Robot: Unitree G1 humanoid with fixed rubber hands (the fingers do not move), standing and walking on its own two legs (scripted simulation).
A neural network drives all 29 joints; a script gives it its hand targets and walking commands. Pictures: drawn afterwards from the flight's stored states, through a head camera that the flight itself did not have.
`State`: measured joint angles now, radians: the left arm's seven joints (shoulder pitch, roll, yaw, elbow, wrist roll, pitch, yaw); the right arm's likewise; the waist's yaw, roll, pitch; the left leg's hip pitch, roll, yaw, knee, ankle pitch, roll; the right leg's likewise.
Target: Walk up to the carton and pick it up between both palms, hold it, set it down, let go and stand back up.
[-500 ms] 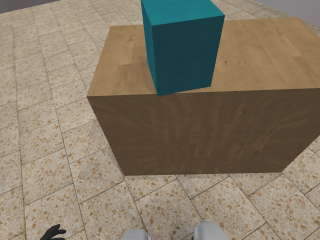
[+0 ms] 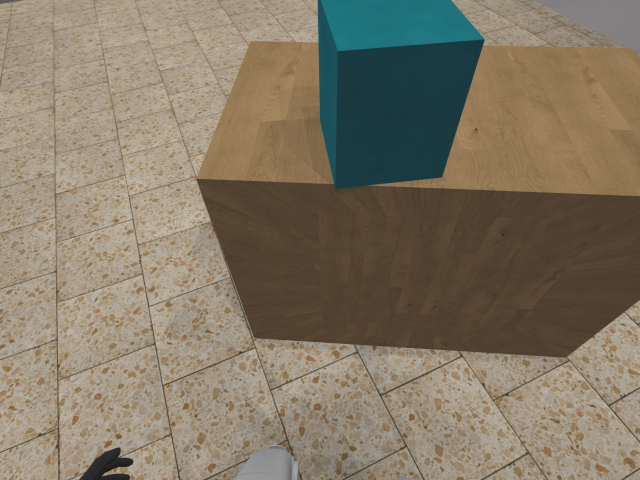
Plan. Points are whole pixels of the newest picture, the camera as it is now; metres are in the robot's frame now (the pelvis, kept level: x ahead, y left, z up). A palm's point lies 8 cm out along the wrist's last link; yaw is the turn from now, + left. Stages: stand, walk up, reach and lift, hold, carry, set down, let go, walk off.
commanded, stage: walk up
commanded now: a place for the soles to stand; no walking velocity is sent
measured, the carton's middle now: (383, 89) +0.71 -0.07 +0.10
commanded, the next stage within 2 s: none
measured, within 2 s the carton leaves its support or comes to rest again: neither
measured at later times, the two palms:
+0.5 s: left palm out of the picture +0.06 +0.31 -0.10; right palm out of the picture +0.04 -0.32 -0.10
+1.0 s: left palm out of the picture +0.06 +0.33 -0.10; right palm out of the picture +0.05 -0.30 -0.09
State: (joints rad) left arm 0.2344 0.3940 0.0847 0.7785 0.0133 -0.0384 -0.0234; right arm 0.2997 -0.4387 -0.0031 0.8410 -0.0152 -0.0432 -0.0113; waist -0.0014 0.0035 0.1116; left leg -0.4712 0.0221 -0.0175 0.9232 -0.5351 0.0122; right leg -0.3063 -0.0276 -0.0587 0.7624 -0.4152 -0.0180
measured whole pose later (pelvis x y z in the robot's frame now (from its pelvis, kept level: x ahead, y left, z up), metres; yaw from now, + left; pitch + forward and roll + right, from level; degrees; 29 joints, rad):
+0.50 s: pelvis -0.02 +0.00 +0.00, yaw +0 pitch -4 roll +1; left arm 0.26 0.40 0.08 0.81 0.01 -0.01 -0.02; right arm 0.27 -0.42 0.00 0.84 -0.02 -0.04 0.00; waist 0.00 -0.02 0.12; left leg -0.45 0.03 0.02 0.76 -0.29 0.04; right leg -0.32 0.00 -0.02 0.79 -0.42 -0.02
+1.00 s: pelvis -0.01 +0.02 +0.00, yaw -1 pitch -3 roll -1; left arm 0.28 0.39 0.08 0.83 0.01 -0.03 -0.01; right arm 0.27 -0.41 0.00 0.84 -0.02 -0.04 0.00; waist 0.00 0.01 0.12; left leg -0.35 0.02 0.02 0.74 -0.34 0.03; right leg -0.35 0.00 -0.02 0.87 -0.53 -0.02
